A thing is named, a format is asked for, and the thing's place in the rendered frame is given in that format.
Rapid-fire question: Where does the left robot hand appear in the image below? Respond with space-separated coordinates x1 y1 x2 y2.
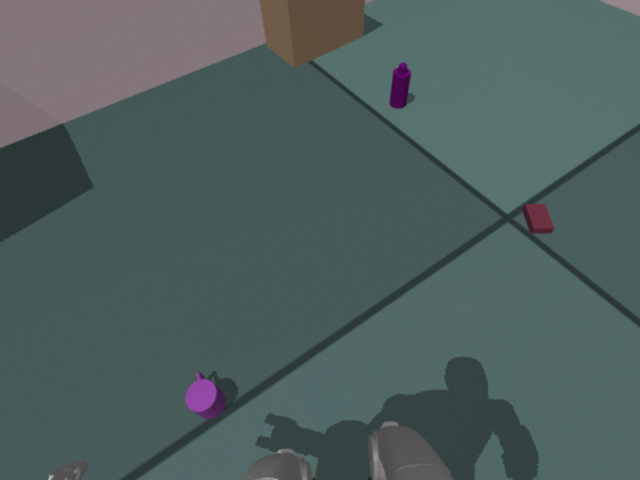
48 461 88 480

